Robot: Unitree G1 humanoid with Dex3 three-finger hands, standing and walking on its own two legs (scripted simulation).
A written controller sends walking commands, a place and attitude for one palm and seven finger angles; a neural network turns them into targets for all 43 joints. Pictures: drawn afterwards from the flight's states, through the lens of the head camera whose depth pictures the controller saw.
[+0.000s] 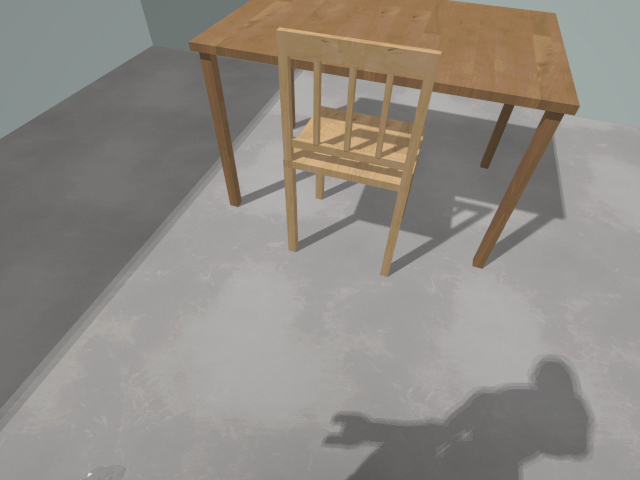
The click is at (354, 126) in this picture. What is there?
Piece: chair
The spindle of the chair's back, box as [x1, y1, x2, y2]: [344, 66, 356, 151]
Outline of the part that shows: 350,66 344,137 344,150 348,151 350,145 356,78 356,67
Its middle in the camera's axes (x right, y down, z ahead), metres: +0.08 -0.37 +1.11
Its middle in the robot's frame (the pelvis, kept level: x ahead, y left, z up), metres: +1.07 -0.03 -0.09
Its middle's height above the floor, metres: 0.68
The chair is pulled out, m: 0.00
